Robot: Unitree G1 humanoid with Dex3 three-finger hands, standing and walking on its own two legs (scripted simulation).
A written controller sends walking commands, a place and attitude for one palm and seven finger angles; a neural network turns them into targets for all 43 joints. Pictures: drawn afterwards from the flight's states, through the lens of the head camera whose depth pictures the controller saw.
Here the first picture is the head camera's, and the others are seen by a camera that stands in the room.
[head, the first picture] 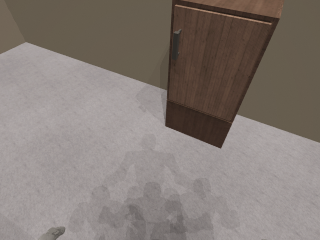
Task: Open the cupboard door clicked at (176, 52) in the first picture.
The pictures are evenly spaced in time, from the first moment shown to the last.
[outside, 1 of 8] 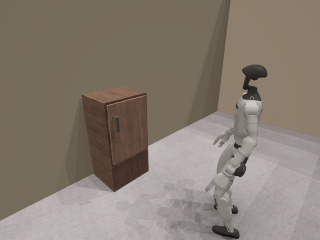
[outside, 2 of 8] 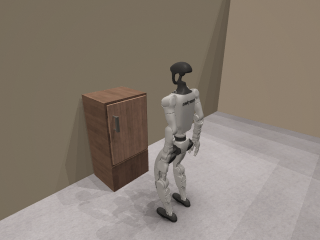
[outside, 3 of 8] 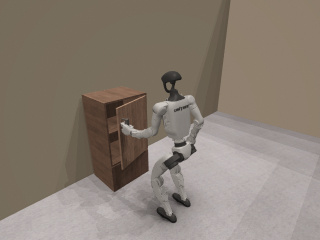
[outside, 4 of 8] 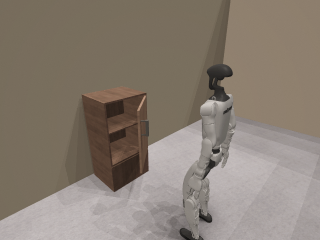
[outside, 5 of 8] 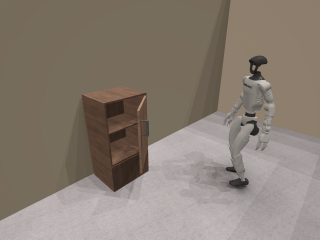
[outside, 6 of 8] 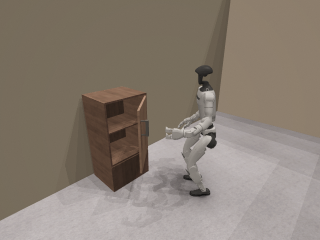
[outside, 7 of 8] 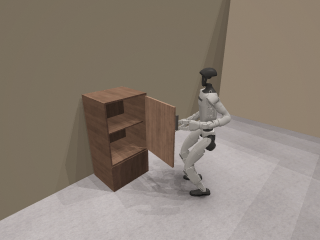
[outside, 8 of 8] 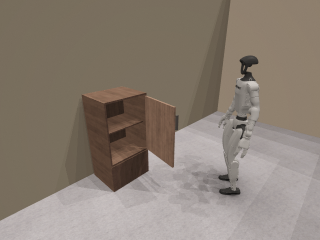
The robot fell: no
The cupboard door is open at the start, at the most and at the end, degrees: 0 84 81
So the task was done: yes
